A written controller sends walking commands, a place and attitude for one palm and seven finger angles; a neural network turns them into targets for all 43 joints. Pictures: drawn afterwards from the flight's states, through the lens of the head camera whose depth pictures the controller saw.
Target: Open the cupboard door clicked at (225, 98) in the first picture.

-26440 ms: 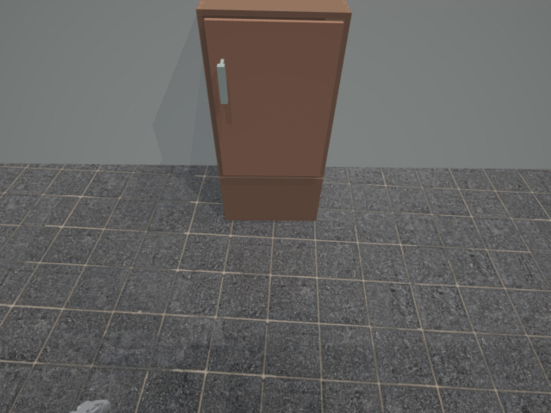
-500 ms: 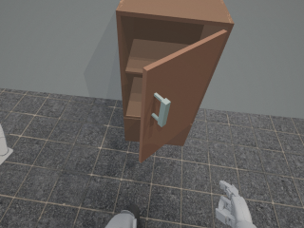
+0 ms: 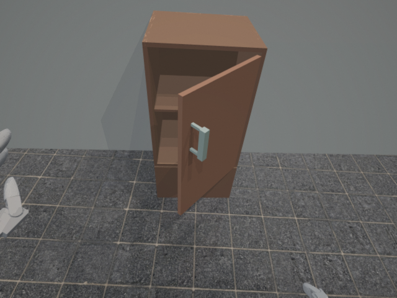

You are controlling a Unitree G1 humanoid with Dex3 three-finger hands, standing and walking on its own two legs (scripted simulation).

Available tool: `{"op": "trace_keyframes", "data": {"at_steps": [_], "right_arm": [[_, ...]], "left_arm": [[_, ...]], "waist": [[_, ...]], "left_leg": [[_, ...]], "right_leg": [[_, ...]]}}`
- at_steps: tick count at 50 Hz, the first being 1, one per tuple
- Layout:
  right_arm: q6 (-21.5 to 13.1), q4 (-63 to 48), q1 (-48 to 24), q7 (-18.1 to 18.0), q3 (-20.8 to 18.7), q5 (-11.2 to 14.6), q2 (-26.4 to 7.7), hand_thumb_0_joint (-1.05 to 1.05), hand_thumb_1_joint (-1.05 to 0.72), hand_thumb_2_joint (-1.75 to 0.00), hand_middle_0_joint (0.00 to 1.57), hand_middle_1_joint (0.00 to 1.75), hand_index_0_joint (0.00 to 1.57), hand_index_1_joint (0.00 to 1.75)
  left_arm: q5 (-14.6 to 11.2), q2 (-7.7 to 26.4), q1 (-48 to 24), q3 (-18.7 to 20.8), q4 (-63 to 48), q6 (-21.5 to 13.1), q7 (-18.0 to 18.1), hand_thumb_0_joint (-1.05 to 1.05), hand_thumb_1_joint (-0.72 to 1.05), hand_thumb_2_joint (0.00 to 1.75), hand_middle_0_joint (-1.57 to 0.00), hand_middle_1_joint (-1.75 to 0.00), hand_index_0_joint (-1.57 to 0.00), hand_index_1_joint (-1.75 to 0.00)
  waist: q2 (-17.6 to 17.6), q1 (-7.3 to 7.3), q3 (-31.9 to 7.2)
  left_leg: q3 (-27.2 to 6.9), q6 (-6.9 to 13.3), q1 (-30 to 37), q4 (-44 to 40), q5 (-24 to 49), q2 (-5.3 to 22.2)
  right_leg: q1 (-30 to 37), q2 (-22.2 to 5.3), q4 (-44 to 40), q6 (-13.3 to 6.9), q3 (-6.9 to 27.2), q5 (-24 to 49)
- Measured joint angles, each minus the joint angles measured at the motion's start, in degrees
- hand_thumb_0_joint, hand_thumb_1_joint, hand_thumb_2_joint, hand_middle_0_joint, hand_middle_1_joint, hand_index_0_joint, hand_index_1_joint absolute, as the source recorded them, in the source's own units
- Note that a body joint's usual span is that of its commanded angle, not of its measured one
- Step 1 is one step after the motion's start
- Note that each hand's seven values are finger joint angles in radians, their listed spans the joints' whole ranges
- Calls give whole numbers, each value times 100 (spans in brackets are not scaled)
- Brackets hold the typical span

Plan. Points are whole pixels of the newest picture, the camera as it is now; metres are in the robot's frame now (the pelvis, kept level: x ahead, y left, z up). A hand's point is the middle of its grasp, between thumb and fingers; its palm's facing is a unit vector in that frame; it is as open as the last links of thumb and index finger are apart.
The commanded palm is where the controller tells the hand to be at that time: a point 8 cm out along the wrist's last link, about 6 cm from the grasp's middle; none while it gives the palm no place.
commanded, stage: stop stepping back and stand still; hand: left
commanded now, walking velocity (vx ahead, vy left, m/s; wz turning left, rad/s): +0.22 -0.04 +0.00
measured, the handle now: (198, 141) +0.58 +0.05 -0.03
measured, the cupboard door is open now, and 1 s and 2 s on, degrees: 46 46 46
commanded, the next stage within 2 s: let the arm hang, fingers relaxed in 0.24 s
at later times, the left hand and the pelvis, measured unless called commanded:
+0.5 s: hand (88, 274) +0.18 +0.24 -0.06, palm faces +0.21 -0.90 -0.37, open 7.4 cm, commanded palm none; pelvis +0.00 +0.00 -0.02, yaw +5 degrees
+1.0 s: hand out of the picture -0.05 +0.18 -0.16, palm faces +0.09 -0.97 -0.24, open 7.3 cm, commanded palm none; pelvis -0.01 -0.01 +0.01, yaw +3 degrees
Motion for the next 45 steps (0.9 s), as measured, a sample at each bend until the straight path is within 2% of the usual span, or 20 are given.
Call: {"op": "trace_keyframes", "data": {"at_steps": [2, 3, 4, 6, 9, 11, 13, 15, 17, 19, 21, 23, 26, 30, 31, 35, 39, 45], "right_arm": [[-57, 66, 140, -68, 9, 16, -43, 1, -91, -90, 21, 30, 20, 30], [-113, 45, 202, -97, 10, 18, -88, 1, -91, -90, 21, 30, 20, 30], [-173, 16, 216, -123, -2, 22, -123, 1, -91, -90, 21, 30, 20, 30], [-251, -4, 106, -126, -9, 23, -56, 1, -91, -90, 21, 30, 20, 30], [-377, -83, 23, -18, 26, 6, 184, 1, -91, -90, 21, 30, 20, 30], [-435, -174, 57, 62, 85, 1, 315, 1, -91, -90, 21, 30, 20, 30], [-443, -274, 106, 115, 150, 6, 388, 1, -91, -90, 21, 30, 20, 30], [-413, -325, 87, 137, 195, 10, 409, 1, -91, -90, 21, 30, 20, 30], [-353, -256, 3, 154, 181, 12, 343, 1, -91, -90, 21, 30, 20, 30], [-356, 65, -90, 353, 25, 5, 184, 1, -90, -90, 21, 30, 20, 30], [-95, 363, -198, 440, -88, -4, -8, 1, -91, -90, 21, 30, 20, 30], [198, 564, -259, 458, -135, -36, -140, 1, -91, -90, 21, 30, 20, 30], [485, 835, -366, 443, -128, -103, -107, 1, -91, -90, 21, 30, 20, 30], [545, 1163, -388, 390, -6, -114, 68, 1, -91, -90, 20, 30, 20, 30], [541, 1258, -346, 362, 8, -100, 129, 1, -91, -90, 20, 30, 20, 30], [580, 1679, -220, 299, 23, -86, 276, 0, -91, -90, 20, 30, 20, 30], [592, 1977, -141, 274, 3, -56, 303, 0, -91, -90, 20, 30, 20, 30], [566, 2289, -33, 265, 25, -28, 352, 0, -91, -90, 20, 30, 20, 30]], "left_arm": [[52, -215, -337, -61, 310, 34, 70, 1, 89, 89, -21, -30, -22, -31], [64, -316, -488, -97, 395, 50, 98, 1, 89, 89, -21, -30, -21, -31], [63, -395, -626, -121, 434, 62, 116, 1, 89, 89, -21, -30, -21, -31], [66, -449, -772, -87, 445, 63, 126, 1, 89, 89, -20, -30, -21, -30], [99, -329, -558, 19, 301, 15, 66, 2, 89, 89, -20, -30, -21, -30], [103, -184, -277, 66, 74, -42, 49, 2, 89, 89, -20, -30, -21, -30], [103, -47, -7, 119, -130, -117, 55, 2, 89, 89, -20, -30, -21, -30], [101, 53, 151, 182, -191, -203, 59, 2, 89, 89, -21, -30, -21, -30], [69, 8, 132, 126, -78, -220, 34, 1, 89, 89, -21, -30, -21, -30], [282, -120, -353, -298, 783, -147, -206, 1, 89, 89, -20, -30, -21, -30], [368, -471, -1009, -850, 2163, 299, -468, 0, 90, 90, -20, -30, -21, -30], [396, -885, -1535, -1284, 3647, 760, -620, 0, 90, 90, -19, -30, -20, -30], [409, -1364, -1949, -1781, 5621, 1202, -728, 0, 91, 90, -19, -30, -20, -30], [303, -1881, -1891, -2280, 7456, 1371, -819, 1, 92, 89, -19, -30, -19, -30], [170, -1935, -1898, -2096, 7622, 1250, -709, -2, 96, 89, -20, -30, -20, -30], [248, -1663, -1954, -2085, 8175, 1058, -710, -7, 103, 89, -20, -30, -21, -30], [268, -1539, -1841, -2195, 8744, 1046, -753, -5, 100, 89, -20, -30, -21, -30], [260, -1564, -1680, -2279, 9309, 1027, -739, -1, 94, 89, -20, -30, -20, -30]], "waist": [[-30, -36, -95], [5, -86, -113], [28, -158, -83], [-89, -261, 119], [-172, -417, 241], [-126, -445, 266], [-40, -420, 269], [42, -344, 287], [238, -274, 336], [421, -191, 213], [582, -167, 104], [664, -221, 67], [441, -304, 241], [69, -333, 535], [10, -303, 587], [-28, -132, 701], [130, -129, 711], [330, -152, 718]], "left_leg": [[26, 102, 521, -590, -122, 127], [-12, 158, 820, -1026, -231, 187], [-69, 204, 959, -1352, -40, 192], [-16, 209, 945, -1310, 476, 84], [44, 202, 1047, -1532, 582, 37], [32, 159, 1112, -1751, 685, 93], [18, 101, 1089, -1805, 718, 165], [36, 37, 980, -1672, 656, 216], [-60, 25, 888, -1463, 442, 275], [-109, 42, 616, -933, 338, 208], [-103, 85, 556, -721, 320, 139], [-124, 130, 654, -796, 269, 107], [-131, 78, 842, -938, 50, 5], [-70, 46, 1162, -1382, 270, 29], [-109, 34, 1189, -1499, 342, 56], [-183, -19, 1319, -1945, 627, 143], [-145, -15, 1466, -2222, 766, 162], [-56, 10, 1656, -2477, 890, 142]], "right_leg": [[-53, -88, 171, 46, -68, -81], [-114, -102, 323, 80, -124, -159], [-214, -131, 545, 122, -174, -275], [-413, -172, 1139, 221, -13, -724], [-719, -134, 1884, 299, 130, -907], [-633, -131, 1567, 333, 29, -855], [-336, -130, 840, 339, -119, -730], [-131, -103, 232, 208, -144, -199], [-133, -3, 198, 48, -188, 39], [-271, -52, 343, 8, -253, -78], [-388, -172, 617, 32, -332, -278], [-452, -271, 901, 65, -448, -486], [-427, -402, 1142, 108, -496, -654], [-169, -355, 766, 72, -438, -460], [-105, -315, 588, 58, -478, -364], [123, -185, -55, 21, -550, 3], [278, -147, -389, 21, -512, 194], [402, -159, -564, 44, -428, 303]]}}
